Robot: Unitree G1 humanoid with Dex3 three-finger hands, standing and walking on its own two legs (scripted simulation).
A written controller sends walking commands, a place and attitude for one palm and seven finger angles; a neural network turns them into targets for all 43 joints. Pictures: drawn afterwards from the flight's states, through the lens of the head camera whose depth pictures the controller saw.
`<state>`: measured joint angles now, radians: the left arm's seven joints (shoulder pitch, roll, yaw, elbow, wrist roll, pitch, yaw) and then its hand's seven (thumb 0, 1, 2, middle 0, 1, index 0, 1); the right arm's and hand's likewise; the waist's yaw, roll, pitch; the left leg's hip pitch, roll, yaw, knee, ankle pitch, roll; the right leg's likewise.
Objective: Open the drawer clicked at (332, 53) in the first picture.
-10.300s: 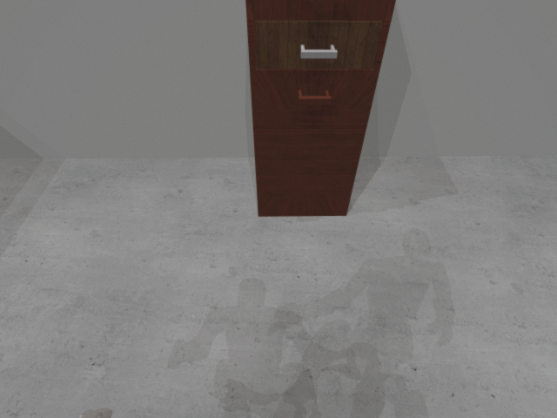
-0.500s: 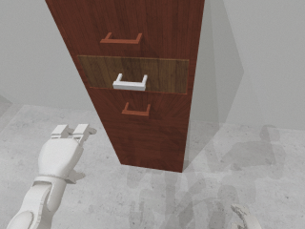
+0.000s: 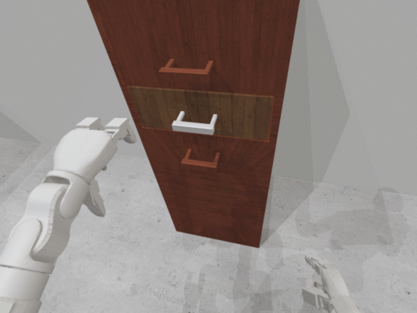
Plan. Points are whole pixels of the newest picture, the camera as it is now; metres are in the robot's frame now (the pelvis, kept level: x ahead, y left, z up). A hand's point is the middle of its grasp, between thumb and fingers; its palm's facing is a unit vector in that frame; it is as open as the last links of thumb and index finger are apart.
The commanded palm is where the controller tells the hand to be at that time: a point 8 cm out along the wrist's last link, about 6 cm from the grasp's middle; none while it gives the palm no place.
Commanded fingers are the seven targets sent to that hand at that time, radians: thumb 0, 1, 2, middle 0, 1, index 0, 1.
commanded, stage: raise the hand with hooked fingers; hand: left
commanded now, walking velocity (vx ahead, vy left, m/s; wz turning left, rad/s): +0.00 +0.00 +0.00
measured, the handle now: (195, 122) +0.56 +0.14 +0.04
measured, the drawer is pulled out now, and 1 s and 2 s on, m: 0.00 0.00 0.00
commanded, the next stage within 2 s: move the hooked fingers above the handle in 0.44 s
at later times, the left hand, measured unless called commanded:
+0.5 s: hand (104, 164) +0.31 +0.24 +0.15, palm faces +0.10 -0.05 -0.99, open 13.9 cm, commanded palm +0.27 +0.24 +0.21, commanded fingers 0.00 -0.50 0.30 -0.30 -1.20 -0.30 -1.20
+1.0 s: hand (136, 153) +0.35 +0.20 +0.13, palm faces +0.03 -0.03 -1.00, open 13.9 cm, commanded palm +0.33 +0.20 +0.19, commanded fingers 0.00 -0.50 0.30 -0.30 -1.20 -0.30 -1.20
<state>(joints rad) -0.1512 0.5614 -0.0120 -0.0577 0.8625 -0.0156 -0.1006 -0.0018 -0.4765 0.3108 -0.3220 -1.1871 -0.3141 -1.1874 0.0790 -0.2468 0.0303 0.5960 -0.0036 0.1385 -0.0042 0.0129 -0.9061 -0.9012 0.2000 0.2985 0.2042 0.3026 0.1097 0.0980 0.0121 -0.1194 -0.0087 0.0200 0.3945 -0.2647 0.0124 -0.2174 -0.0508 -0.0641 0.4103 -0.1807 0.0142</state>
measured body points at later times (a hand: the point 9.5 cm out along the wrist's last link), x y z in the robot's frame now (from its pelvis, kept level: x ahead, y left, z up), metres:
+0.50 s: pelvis -0.01 +0.00 +0.00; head +0.01 -0.04 +0.45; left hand +0.29 +0.24 +0.21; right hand +0.17 -0.23 -0.12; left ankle -0.03 +0.11 -0.74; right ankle +0.02 -0.13 -0.74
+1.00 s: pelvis -0.01 +0.00 +0.00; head +0.01 -0.04 +0.45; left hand +0.35 +0.20 +0.19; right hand +0.16 -0.24 -0.12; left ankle -0.03 +0.11 -0.74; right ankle +0.02 -0.13 -0.74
